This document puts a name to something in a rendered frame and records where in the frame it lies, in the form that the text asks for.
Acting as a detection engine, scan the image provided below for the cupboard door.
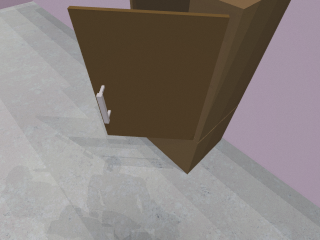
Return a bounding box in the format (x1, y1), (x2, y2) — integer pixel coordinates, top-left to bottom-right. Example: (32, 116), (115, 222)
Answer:
(67, 6), (230, 140)

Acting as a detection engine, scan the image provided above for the handle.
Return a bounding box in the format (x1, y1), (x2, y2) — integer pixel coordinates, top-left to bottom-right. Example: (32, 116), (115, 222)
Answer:
(96, 85), (111, 124)

